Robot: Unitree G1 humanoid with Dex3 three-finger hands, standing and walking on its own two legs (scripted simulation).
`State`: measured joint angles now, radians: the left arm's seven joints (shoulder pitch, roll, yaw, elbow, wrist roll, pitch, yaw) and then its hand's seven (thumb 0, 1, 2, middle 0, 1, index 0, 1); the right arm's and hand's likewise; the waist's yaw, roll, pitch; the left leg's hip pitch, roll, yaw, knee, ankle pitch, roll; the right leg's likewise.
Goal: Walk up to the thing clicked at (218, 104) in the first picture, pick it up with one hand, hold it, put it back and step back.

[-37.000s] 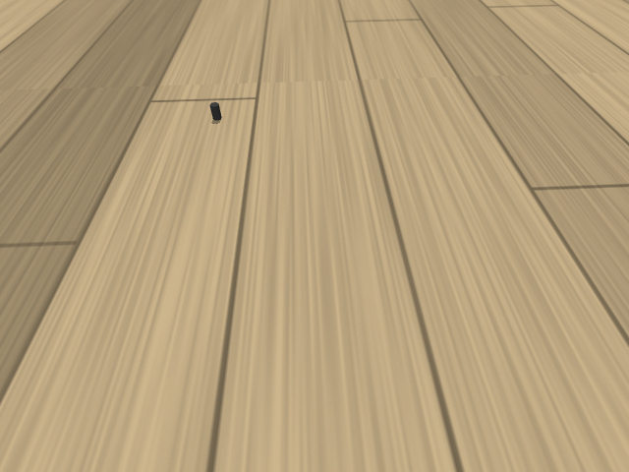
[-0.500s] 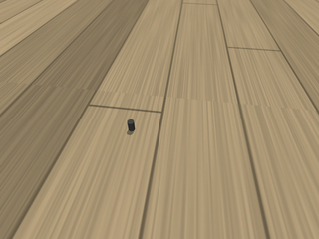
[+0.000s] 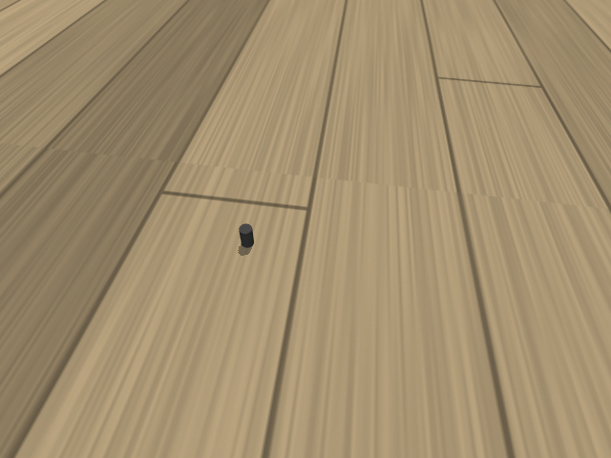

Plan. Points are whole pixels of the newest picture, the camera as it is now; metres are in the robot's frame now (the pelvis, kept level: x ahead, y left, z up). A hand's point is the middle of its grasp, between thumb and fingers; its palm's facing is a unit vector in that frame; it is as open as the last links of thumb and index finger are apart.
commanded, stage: step back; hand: left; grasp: from above
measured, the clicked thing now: (246, 235) +1.04 +0.27 -0.72
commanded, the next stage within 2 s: stand in 0.06 s
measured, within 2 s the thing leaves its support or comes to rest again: neither
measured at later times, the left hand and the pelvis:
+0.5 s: hand out of the picture +0.07 +0.24 -0.14, palm faces -0.03 -0.94 -0.33, open 7.3 cm; pelvis -0.01 -0.01 +0.01, yaw +0 degrees
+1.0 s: hand out of the picture +0.06 +0.24 -0.14, palm faces -0.05 -0.94 -0.33, open 7.3 cm; pelvis -0.01 -0.01 +0.01, yaw -1 degrees
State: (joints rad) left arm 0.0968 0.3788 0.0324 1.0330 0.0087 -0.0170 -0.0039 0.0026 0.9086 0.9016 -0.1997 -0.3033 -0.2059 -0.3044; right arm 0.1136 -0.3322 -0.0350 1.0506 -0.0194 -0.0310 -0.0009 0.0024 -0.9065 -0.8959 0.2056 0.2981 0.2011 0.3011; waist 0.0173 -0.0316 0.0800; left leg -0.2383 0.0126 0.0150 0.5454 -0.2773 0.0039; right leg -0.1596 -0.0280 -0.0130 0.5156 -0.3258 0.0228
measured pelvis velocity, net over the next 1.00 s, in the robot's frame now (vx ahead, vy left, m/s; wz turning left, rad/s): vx -0.01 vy -0.01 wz -0.01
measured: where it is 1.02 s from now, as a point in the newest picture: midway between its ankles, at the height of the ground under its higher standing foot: outside the picture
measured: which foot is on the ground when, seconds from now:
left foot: down 0.00-1.00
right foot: down 0.00-1.00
